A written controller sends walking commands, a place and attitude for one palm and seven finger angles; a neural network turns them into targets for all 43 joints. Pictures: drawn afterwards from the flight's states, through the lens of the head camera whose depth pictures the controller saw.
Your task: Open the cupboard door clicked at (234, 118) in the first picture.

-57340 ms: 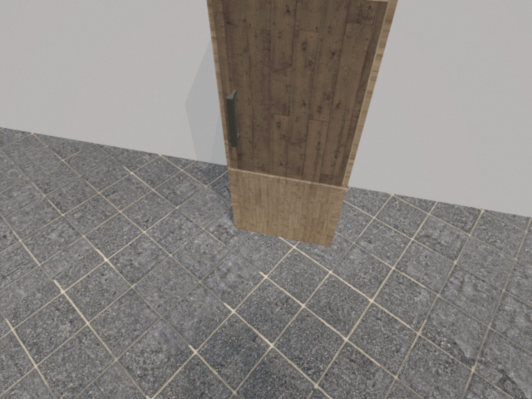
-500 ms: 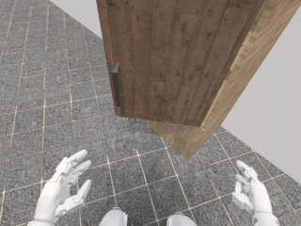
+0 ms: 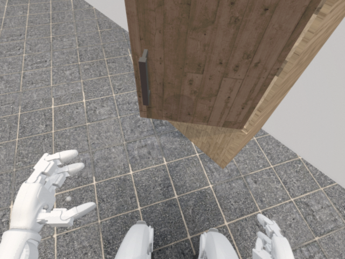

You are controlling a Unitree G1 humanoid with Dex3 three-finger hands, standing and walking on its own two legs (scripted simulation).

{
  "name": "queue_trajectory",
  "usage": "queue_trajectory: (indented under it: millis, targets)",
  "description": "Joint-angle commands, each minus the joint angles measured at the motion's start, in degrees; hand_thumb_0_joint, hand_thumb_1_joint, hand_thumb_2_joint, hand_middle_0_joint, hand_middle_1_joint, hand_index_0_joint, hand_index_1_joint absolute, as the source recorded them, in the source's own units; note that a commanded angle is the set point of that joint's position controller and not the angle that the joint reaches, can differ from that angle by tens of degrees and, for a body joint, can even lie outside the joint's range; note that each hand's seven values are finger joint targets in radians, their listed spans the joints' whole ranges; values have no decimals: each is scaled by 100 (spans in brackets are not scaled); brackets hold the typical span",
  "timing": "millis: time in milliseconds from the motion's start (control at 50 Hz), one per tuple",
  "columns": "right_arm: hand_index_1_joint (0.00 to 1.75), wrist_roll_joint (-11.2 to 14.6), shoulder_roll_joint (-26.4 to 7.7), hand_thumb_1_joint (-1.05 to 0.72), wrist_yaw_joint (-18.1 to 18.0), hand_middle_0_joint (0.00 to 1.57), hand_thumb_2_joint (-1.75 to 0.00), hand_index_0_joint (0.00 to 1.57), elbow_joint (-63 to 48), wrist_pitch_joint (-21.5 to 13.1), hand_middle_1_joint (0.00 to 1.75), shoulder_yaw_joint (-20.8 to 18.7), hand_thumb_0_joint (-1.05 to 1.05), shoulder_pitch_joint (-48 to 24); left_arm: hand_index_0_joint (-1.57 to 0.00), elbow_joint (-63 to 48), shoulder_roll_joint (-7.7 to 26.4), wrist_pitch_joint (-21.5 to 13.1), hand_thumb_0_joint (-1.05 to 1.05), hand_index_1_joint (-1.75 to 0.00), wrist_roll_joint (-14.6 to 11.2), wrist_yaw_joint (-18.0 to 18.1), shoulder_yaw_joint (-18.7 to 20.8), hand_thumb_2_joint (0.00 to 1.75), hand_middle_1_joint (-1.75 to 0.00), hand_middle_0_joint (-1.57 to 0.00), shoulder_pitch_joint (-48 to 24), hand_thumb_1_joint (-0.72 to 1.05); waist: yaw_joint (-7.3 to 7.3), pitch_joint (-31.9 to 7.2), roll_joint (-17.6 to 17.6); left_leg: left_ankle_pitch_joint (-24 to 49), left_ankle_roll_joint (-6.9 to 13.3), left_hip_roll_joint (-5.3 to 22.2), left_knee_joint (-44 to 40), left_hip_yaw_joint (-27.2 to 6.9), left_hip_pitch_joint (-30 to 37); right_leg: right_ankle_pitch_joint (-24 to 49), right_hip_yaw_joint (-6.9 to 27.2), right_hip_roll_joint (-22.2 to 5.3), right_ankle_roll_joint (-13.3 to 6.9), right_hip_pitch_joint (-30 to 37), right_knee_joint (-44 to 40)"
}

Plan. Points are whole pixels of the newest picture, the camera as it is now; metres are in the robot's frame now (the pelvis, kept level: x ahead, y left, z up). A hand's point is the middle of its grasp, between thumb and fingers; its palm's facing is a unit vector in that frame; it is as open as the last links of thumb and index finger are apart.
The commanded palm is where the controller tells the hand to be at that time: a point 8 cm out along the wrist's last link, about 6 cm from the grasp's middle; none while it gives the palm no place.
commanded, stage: raise the hand with hooked fingers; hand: left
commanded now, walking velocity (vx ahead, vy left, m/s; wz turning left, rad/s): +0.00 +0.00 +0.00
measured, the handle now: (145, 79) +0.60 +0.13 +0.00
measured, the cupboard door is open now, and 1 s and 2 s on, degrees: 39 39 39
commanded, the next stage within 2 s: move the hooked fingers beside the handle in 1.20 s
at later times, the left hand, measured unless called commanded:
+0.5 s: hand (59, 182) +0.26 +0.26 +0.03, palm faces -0.04 -1.00 -0.08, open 13.8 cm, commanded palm +0.25 +0.31 +0.04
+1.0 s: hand (61, 167) +0.29 +0.26 +0.04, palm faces -0.05 -1.00 -0.08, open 13.9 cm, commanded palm +0.27 +0.31 +0.04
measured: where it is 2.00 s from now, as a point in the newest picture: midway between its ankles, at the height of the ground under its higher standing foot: outside the picture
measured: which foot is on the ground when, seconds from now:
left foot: down 0.00-1.00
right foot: down 0.00-1.00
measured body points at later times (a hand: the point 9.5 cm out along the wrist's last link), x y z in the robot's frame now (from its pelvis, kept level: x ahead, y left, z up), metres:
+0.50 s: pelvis +0.01 +0.00 +0.00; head +0.10 +0.03 +0.44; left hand +0.26 +0.31 +0.03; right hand +0.20 -0.23 -0.07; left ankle +0.05 +0.10 -0.63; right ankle +0.04 -0.13 -0.63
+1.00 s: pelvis +0.01 -0.01 -0.01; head +0.12 +0.01 +0.43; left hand +0.29 +0.32 +0.04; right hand +0.17 -0.27 -0.09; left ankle +0.05 +0.10 -0.63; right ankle +0.04 -0.13 -0.63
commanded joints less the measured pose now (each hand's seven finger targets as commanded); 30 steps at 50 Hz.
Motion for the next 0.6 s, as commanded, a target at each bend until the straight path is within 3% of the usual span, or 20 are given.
queue_trajectory:
  millis: [0, 40, 140, 160, 200, 240, 280, 340, 380, 440, 460, 500, 540, 580]
  targets:
    - [30, 0, -1086, -90, -59, 20, -90, 20, -860, -450, 30, -359, 0, -414, -28, -743, 655, -700, 0, -99, 79, -141, -44, 44, -99, -28, -668, -17, -163, -1064, 397, 115, -109, -202, -1322, -545, 1046, -171, 85, 360, -195, 40, -769]
    - [30, 58, -1197, -90, -89, 20, -90, 20, -911, -455, 30, -363, 0, -358, -28, -464, 791, -585, 0, -102, 44, -398, -19, 42, -102, -28, -801, -22, -198, -929, 298, -164, -98, -202, -1396, -604, 950, -259, 108, 372, -207, -1, -807]
    - [30, 88, -1275, -90, -130, 20, -90, 20, -1040, -492, 30, -386, 0, -281, -29, -928, 1545, -389, 0, -110, -206, -537, 802, 37, -110, -29, -867, -34, 122, -1722, 655, 481, -160, -197, -1583, -684, 1533, 196, 71, 377, -244, 448, -761]
    - [30, 84, -1251, -90, -121, 20, -90, 20, -1066, -484, 30, -382, 0, -272, -29, -1106, 1491, -408, 0, -111, -261, -506, 845, 36, -111, -29, -820, -36, 162, -1873, 737, 745, -178, -186, -1590, -671, 1714, 326, 44, 367, -237, 506, -758]
    - [30, 71, -1201, -90, -97, 20, -90, 20, -1039, -466, 30, -386, 0, -298, -29, -1119, 1397, -431, 0, -114, -322, -368, 901, 34, -114, -29, -730, -41, 182, -1783, 822, 1047, -231, -167, -1602, -679, 1838, 473, -4, 376, -233, 497, -736]
    - [30, 28, -1188, -90, -64, 20, -90, 20, -997, -419, 30, -378, 0, -257, -30, -854, 1422, -413, 0, -117, -303, -273, 991, 32, -117, -30, -745, -45, 144, -1684, 767, 1179, -240, -162, -1524, -677, 1719, 527, -33, 404, -237, 451, -695]
    - [30, 33, -1225, -90, -40, 20, -90, 20, -956, -353, 30, -375, 0, -212, -30, -462, 1257, -352, 0, -120, -232, -312, 831, 30, -120, -30, -844, -50, 8, -1461, 612, 1051, -228, -159, -1461, -622, 1553, 480, -46, 400, -203, 324, -720]
    - [30, 65, -1311, -90, -53, 20, -90, 20, -977, -313, 30, -349, 0, -132, -30, 72, 1273, -211, 0, -120, -170, -578, 675, 30, -120, -30, -1195, -50, -133, -1148, 510, 743, -192, -174, -1413, -600, 1286, 366, -17, 418, -213, 206, -767]
    - [30, 81, -1373, -90, -68, 20, -90, 20, -995, -320, 30, -350, 0, -99, -30, 53, 1457, -168, 0, -120, -172, -795, 714, 30, -120, -30, -1501, -50, -154, -1378, 531, 888, -169, -176, -1349, -564, 1403, 451, 35, 411, -203, 254, -815]
    - [30, 72, -1397, -90, -117, 20, -90, 20, -1005, -364, 30, -318, 0, -73, -30, 49, 1799, -194, 0, -120, -328, -1052, 991, 30, -120, -30, -1941, -50, -107, -1544, 574, 1067, -129, -208, -1209, -510, 1388, 534, 103, 430, -241, 405, -821]
    - [30, 67, -1400, -90, -125, 20, -90, 20, -995, -381, 30, -326, 0, -81, -30, -58, 1967, -255, 0, -120, -378, -1097, 1174, 30, -120, -30, -2059, -50, -49, -1781, 569, 1236, -136, -199, -1190, -512, 1515, 611, 117, 422, -241, 487, -809]
    - [30, 57, -1371, -90, -142, 20, -90, 20, -964, -414, 30, -321, 0, -72, -30, -30, 2066, -364, 0, -120, -482, -1139, 1369, 30, -120, -30, -2058, -50, -3, -1954, 494, 1554, -116, -192, -1094, -490, 1565, 805, 138, 420, -234, 601, -788]
    - [30, 35, -1362, -90, -139, 20, -90, 20, -910, -447, 30, -311, 0, -49, -30, 91, 2225, -439, 0, -120, -538, -1160, 1552, 30, -120, -30, -2106, -50, 68, -2011, 657, 1735, -127, -191, -994, -459, 1525, 899, 154, 431, -258, 594, -694]
    - [30, 51, -1360, -90, -124, 20, -90, 20, -863, -425, 30, -311, 0, -63, -30, 347, 2138, -419, 0, -120, -571, -1221, 1524, 30, -120, -30, -2121, -50, 23, -1933, 629, 1685, -126, -182, -978, -430, 1485, 901, 162, 413, -224, 544, -717]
